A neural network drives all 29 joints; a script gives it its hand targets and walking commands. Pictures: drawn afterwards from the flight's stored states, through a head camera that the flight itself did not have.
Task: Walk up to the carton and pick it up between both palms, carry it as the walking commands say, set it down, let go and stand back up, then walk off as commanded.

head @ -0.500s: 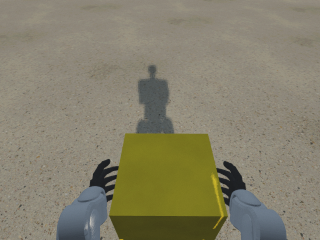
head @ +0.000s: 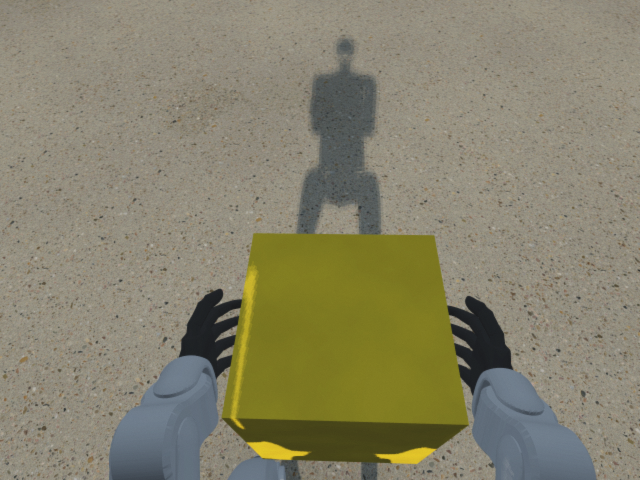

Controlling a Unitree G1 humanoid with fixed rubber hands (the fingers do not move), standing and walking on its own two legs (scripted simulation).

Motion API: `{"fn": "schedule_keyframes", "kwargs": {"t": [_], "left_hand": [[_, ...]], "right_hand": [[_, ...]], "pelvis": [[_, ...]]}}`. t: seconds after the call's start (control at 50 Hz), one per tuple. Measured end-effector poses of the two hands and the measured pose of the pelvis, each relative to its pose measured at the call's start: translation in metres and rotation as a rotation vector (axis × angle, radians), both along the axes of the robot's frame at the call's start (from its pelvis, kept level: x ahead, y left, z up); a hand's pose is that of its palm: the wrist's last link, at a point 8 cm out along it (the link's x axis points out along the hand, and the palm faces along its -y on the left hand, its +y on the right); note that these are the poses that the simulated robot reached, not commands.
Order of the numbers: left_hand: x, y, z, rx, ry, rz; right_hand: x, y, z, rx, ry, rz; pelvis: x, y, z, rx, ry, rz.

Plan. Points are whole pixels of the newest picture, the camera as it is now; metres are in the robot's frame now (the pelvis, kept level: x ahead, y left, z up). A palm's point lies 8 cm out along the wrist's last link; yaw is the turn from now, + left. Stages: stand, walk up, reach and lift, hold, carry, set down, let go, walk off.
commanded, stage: carry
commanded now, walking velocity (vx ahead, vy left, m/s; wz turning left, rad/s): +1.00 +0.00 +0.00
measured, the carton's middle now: (341, 356) +0.28 -0.01 -0.02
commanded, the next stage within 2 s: none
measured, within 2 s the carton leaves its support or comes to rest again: neither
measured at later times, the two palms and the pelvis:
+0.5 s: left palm (271, 89) +0.72 +0.11 +0.07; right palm (445, 84) +0.71 -0.19 +0.08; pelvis +0.48 -0.04 -0.01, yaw -1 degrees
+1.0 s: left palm (318, 16) +0.94 +0.03 +0.09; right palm (468, 16) +0.92 -0.27 +0.09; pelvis +0.70 -0.11 -0.01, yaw -2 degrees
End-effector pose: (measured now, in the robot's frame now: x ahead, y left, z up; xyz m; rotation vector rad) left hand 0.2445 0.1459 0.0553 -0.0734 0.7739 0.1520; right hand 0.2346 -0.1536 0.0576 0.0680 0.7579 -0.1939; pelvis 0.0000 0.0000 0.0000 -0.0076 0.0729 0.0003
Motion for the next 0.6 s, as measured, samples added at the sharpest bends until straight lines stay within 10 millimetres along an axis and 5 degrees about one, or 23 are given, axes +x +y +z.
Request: {"fn": "schedule_keyframes", "kwargs": {"t": [0.12,0.22,0.4,0.48,0.6], "left_hand": [[0.132,-0.009,0.021,-0.037,-0.177,-0.022],[0.245,-0.001,0.025,-0.009,-0.228,-0.037],[0.391,-0.015,0.018,-0.014,-0.033,-0.047],[0.456,-0.031,0.012,-0.02,-0.077,-0.006],[0.564,-0.066,0.008,0.07,-0.14,0.015]], "right_hand": [[0.128,-0.008,0.035,-0.035,-0.177,-0.025],[0.234,0.0,0.028,-0.027,-0.225,-0.028],[0.38,-0.014,0.025,-0.038,-0.029,-0.027],[0.459,-0.03,0.024,-0.039,-0.072,0.01],[0.576,-0.066,-0.004,0.046,-0.14,0.031]], "pelvis": [[0.139,-0.003,-0.011,0.025,-0.022,-0.02],[0.256,0.008,-0.029,0.056,-0.072,-0.043],[0.398,-0.008,0.002,0.004,-0.073,-0.031],[0.461,-0.032,-0.007,0.022,-0.078,-0.027],[0.567,-0.068,-0.037,0.014,-0.064,-0.066]]}}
